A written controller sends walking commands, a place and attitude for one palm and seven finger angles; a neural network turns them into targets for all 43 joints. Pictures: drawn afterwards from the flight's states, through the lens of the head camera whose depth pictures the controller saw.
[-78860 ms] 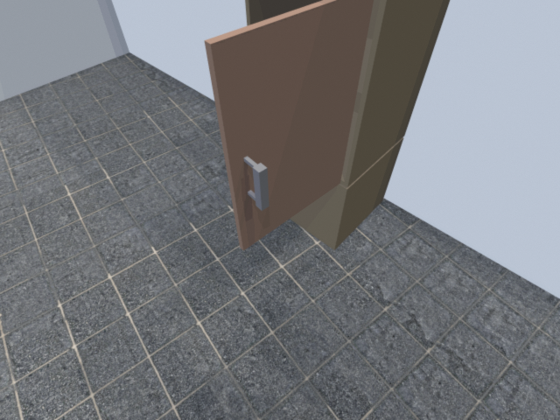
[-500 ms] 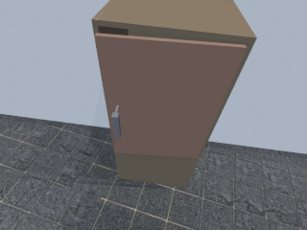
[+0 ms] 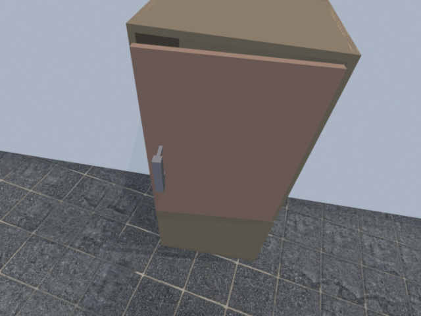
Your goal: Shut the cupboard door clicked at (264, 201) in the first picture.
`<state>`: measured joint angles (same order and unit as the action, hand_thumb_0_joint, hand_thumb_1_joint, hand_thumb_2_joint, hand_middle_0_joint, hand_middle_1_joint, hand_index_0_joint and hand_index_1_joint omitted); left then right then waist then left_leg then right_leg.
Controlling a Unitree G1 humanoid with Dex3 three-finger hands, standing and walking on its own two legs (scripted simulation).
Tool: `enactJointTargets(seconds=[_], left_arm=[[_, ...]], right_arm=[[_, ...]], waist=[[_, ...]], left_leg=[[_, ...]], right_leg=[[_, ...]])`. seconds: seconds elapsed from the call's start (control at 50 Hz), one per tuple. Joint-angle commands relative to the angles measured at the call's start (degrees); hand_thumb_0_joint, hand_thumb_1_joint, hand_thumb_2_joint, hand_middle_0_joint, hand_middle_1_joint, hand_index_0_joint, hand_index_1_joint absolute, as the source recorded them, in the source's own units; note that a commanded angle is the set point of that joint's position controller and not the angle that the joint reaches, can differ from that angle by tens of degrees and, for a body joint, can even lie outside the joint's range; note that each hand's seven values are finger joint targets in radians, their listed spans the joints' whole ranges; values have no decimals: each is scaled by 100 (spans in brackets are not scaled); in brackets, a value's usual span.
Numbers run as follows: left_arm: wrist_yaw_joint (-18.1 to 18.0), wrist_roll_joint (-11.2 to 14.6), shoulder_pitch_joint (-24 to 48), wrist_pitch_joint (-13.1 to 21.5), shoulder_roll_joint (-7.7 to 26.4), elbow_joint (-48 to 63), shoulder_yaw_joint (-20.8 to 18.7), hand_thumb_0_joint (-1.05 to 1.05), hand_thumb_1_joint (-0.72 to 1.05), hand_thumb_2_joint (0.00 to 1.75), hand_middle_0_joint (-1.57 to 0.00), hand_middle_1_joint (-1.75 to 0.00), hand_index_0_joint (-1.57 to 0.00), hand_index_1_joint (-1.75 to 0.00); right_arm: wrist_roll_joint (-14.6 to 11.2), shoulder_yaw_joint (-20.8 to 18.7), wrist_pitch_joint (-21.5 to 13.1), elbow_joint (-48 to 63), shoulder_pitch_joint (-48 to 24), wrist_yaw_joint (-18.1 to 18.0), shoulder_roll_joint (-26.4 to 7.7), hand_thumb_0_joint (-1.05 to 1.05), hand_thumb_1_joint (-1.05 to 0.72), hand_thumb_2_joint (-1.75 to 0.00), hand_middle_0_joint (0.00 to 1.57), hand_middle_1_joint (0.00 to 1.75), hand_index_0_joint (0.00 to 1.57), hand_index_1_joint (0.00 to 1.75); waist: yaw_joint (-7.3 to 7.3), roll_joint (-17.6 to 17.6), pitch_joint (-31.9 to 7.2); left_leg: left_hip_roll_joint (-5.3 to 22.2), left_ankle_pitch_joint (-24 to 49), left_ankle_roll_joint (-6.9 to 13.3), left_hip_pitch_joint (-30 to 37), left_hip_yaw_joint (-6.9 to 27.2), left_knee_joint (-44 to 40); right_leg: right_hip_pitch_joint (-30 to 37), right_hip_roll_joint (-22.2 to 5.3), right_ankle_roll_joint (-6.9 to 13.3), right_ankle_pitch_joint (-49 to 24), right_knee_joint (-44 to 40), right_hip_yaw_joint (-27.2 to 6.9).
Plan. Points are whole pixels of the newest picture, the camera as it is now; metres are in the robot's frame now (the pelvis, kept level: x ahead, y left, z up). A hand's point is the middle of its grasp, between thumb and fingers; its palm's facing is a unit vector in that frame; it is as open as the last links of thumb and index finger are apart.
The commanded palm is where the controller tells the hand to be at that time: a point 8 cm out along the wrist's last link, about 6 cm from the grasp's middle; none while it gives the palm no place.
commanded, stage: shuffle to correct the standing spot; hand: left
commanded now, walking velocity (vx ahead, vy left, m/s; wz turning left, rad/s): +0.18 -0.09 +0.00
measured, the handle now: (160, 168) +0.49 +0.17 -0.07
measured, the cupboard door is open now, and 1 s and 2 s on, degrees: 5 5 5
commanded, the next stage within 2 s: come to a stop and stand still in 0.02 s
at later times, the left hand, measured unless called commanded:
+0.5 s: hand out of the picture +0.10 +0.14 -0.17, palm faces +0.01 -0.97 -0.22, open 7.3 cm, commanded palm none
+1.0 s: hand out of the picture +0.00 +0.16 -0.17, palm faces +0.00 -0.99 -0.14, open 7.4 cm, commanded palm none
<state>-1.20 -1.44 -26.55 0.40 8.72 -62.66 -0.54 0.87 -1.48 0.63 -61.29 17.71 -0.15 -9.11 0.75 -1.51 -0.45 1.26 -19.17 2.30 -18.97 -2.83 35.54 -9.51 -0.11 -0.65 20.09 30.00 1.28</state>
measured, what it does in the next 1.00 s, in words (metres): steps on the spot: right foot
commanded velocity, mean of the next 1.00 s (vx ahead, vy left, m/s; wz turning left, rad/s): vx -0.01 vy -0.01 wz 0.00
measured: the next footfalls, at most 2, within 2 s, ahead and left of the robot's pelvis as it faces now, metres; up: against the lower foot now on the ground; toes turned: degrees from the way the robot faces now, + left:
right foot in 0.28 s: +0.11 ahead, -0.15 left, +0.00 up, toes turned -7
right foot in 1.02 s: -0.01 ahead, -0.12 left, +0.00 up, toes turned -4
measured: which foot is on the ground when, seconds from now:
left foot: down 0.00-1.00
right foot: down 0.00-0.04, up 0.06-0.26, down 0.28-0.66, up 0.68-1.00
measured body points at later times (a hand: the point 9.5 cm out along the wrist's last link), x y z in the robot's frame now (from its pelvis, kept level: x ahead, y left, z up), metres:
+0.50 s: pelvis +0.05 -0.04 +0.00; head +0.07 -0.04 +0.45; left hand +0.10 +0.19 -0.15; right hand +0.04 -0.25 -0.16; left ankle +0.03 +0.09 -0.73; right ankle +0.07 -0.14 -0.73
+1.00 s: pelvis +0.00 +0.00 +0.01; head +0.01 +0.02 +0.46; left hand +0.00 +0.22 -0.16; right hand +0.00 -0.23 -0.14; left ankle +0.04 +0.08 -0.73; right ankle -0.05 -0.12 -0.73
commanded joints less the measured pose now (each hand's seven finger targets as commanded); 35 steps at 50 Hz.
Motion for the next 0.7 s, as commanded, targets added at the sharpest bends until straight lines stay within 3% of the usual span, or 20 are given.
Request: enactJointTargets(seconds=[0.0, 0.02, 0.04, 0.08, 0.16, 0.2, 0.22, 0.24, 0.26, 0.28, 0.3, 0.34, 0.4, 0.46, 0.52, 0.58, 0.6, 0.62, 0.64, 0.68], left_arm=[[26, 39, 13, 112, 383, 283, -58, 0, 90, 90, -20, -30, -20, -30], [41, -4, 119, 125, 268, 408, -33, 0, 90, 90, -20, -30, -20, -30], [29, -75, 433, 91, 354, 526, -48, 0, 90, 90, -20, -30, -20, -30], [78, -69, 554, 75, 337, 547, -113, 0, 90, 90, -20, -30, -20, -30], [116, 10, 331, 80, -130, 426, -46, 0, 90, 90, -20, -30, -20, -30], [63, 25, 16, 102, -172, 266, -34, 0, 90, 90, -20, -30, -20, -30], [28, 23, -46, 145, -55, 233, -44, 0, 90, 90, -20, -30, -20, -30], [-20, 37, -49, 200, 211, 209, -77, 0, 90, 90, -20, -30, -20, -30], [-56, 60, 98, 229, 535, 188, -86, 0, 90, 90, -20, -30, -20, -30], [-51, 70, 294, 204, 726, 259, -105, 0, 90, 90, -20, -30, -20, -30], [-32, 56, 574, 138, 828, 361, -112, 0, 90, 90, -20, -30, -20, -30], [-73, 71, 683, 179, 687, 355, -113, 0, 90, 90, -20, -30, -20, -30], [-135, 77, 633, 132, 826, 396, -179, 0, 90, 90, -20, -30, -20, -30], [-178, 36, 620, 61, 991, 479, -288, 0, 90, 90, -20, -30, -20, -30], [-199, -26, 833, -17, 1014, 603, -357, 0, 90, 90, -20, -30, -20, -30], [-165, 13, 1326, -98, 1016, 821, -379, 0, 90, 90, -20, -30, -20, -30], [-137, 37, 1394, -141, 820, 890, -340, 0, 90, 90, -20, -30, -20, -30], [-113, 61, 1389, -207, 494, 998, -277, 0, 90, 90, -20, -30, -20, -30], [-132, 55, 1446, -250, 377, 1010, -251, 0, 90, 90, -20, -30, -20, -30], [-95, 7, 1151, -288, 400, 795, -247, 0, 90, 90, -20, -30, -20, -30]], right_arm=[[30, -115, -333, 91, 734, -93, -738, 0, -90, -90, 20, 30, 20, 30], [77, -222, -327, 32, 1195, -141, -1100, 0, -90, -90, 20, 30, 20, 30], [87, -236, -312, 11, 1235, -156, -1096, 0, -90, -90, 20, 30, 20, 30], [57, -148, -343, 101, 800, -171, -801, 0, -90, -90, 20, 30, 20, 30], [73, -74, -367, 254, 183, -194, -656, 0, -90, -90, 20, 30, 20, 30], [38, -53, -322, 224, 97, -209, -602, 0, -90, -90, 20, 30, 20, 30], [7, -29, -323, 190, 138, -209, -504, 0, -90, -90, 20, 30, 20, 30], [-34, 14, -328, 173, 220, -192, -307, 0, -90, -90, 20, 30, 20, 30], [-65, 78, -266, 173, 277, -167, -106, 0, -90, -90, 20, 30, 20, 30], [-58, 76, -203, 123, 443, -155, -45, 0, -90, -90, 20, 30, 20, 30], [-48, 59, -172, 46, 558, -130, -9, 0, -90, -90, 20, 30, 20, 30], [-35, 64, -126, -68, 518, -152, 20, 0, -90, -90, 20, 30, 20, 30], [-62, -11, -69, -38, 565, -177, -106, 0, -90, -90, 20, 30, 20, 30], [-44, -77, 17, 107, 332, -194, -151, 0, -90, -90, 20, 30, 20, 30], [-47, -128, 95, 258, 142, -184, -123, 0, -90, -90, 20, 30, 20, 30], [-50, -124, 52, 185, 520, -139, -85, 0, -90, -90, 20, 30, 20, 30], [-28, -133, 3, 164, 599, -144, -224, 0, -90, -90, 20, 30, 20, 30], [24, -175, -49, 253, 486, -148, -487, 0, -90, -90, 20, 30, 20, 30], [51, -178, -57, 401, 170, -144, -674, 0, -90, -90, 20, 30, 20, 30], [45, -67, -121, 511, -421, -182, -470, 0, -90, -90, 20, 30, 20, 30]], waist=[[-401, 908, 470], [-523, 1605, 404], [-549, 1459, 743], [-320, 1029, 1047], [-16, 890, 442], [154, 607, 119], [193, 227, -26], [179, -262, -172], [47, -777, -60], [-61, -713, 9], [-182, -209, 204], [-139, -696, 272], [-54, -790, -71], [80, -737, -127], [86, -816, -40], [-218, -787, -141], [-240, -183, -100], [-192, 989, 88], [-172, 1586, 345], [79, 1107, 537]], left_leg=[[970, 78, 364, 1415, 1277, -1347], [1827, -113, 850, 1800, 2491, -2048], [2088, -233, 1082, 1439, 2611, -2379], [1978, -123, 1162, 628, 2219, -2464], [1360, 1731, 843, 247, 799, -1974], [1032, 1804, 559, 146, 438, -1394], [793, 1754, 313, 179, 243, -1033], [543, 990, 39, -107, 81, -789], [262, -157, -191, -335, -85, -702], [159, -504, -232, -41, -152, -624], [105, -290, -195, 342, -93, -749], [207, 484, -252, 286, -131, -668], [170, 375, -320, 244, -174, -442], [86, -409, -379, -113, -222, 92], [54, -871, -381, -133, -149, 485], [49, 444, -329, 896, -228, -826], [280, 844, -222, 1260, 28, -1248], [1138, 1063, 116, 989, 1114, -1897], [1673, 922, 550, 249, 1713, -2466], [1503, -135, 721, -477, 1427, -2734]], right_leg=[[-1874, -109, 388, 242, 517, -116], [-2471, 157, 236, 847, 1644, 405], [-2713, -56, 292, 1254, 2530, 158], [-2663, -438, 301, 757, 2931, -135], [-1110, -328, 112, 180, 1297, 275], [-248, -113, 23, -847, 223, 500], [120, -171, -19, -1437, -474, 404], [634, -578, 15, -2142, -719, -136], [539, -1302, 285, -2677, -864, -934], [69, -1683, 558, -2534, -1042, -1039], [-502, -1594, 554, -2043, -982, -765], [-197, -1274, 505, -3484, -676, -649], [363, -1477, 576, -4982, -436, -648], [639, -1818, 902, -5710, -366, -886], [272, -2004, 1265, -4962, -616, -1025], [-583, -1550, 838, -2918, -402, -668], [-1016, -1128, 568, -1812, -117, -407], [-1417, -443, 172, -160, 414, 60], [-1285, -191, 46, 796, 1209, 157], [-825, -331, 125, 497, 1903, -274]])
